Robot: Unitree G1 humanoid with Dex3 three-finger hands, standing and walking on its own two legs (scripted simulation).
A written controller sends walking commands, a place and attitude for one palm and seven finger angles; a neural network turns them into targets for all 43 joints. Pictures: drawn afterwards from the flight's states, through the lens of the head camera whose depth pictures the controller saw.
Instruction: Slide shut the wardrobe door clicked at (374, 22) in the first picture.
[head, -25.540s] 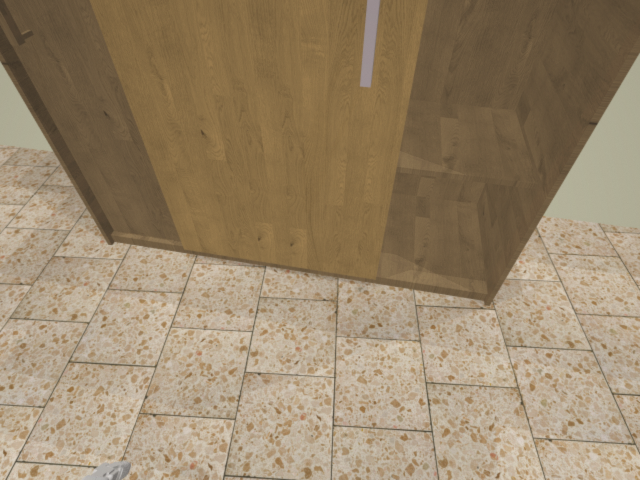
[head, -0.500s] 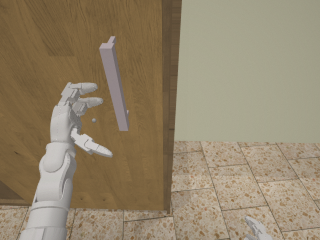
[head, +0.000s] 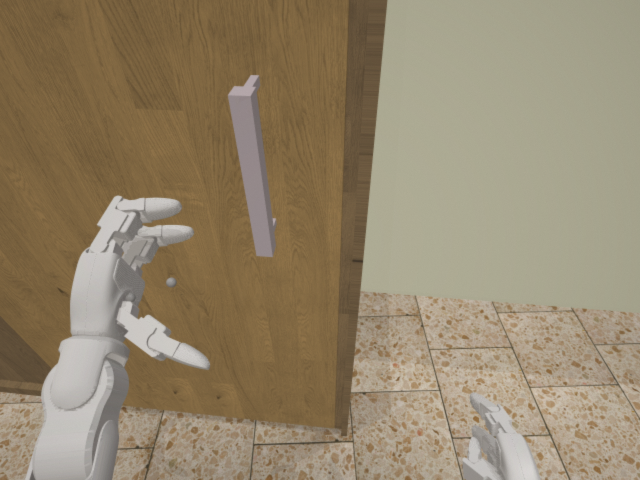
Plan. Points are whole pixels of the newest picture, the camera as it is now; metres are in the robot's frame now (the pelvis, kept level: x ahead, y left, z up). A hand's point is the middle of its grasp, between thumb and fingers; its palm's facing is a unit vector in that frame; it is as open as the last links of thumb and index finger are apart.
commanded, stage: draw the hand back to the body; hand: left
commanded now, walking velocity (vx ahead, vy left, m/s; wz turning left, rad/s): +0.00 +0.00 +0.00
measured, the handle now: (260, 174) +0.43 +0.13 +0.20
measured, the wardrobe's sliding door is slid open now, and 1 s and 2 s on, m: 0.02 0.02 0.02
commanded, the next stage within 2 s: step back with the hand held close in 1.64 s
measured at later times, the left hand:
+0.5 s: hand (140, 306) +0.23 +0.22 +0.16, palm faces +0.11 -0.99 -0.05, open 14.7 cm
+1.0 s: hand (87, 316) +0.21 +0.26 +0.17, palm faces +0.40 -0.85 -0.33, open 11.4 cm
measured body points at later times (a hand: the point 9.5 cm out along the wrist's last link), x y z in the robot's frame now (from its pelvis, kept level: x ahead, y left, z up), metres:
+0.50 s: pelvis +0.01 +0.01 +0.00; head -0.04 -0.02 +0.45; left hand +0.22 +0.27 +0.17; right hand +0.23 -0.21 -0.05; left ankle -0.01 +0.14 -0.73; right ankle +0.01 -0.13 -0.73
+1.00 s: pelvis +0.01 +0.02 +0.01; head -0.02 +0.00 +0.46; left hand +0.19 +0.30 +0.19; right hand +0.18 -0.20 -0.08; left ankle -0.01 +0.14 -0.73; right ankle +0.01 -0.13 -0.73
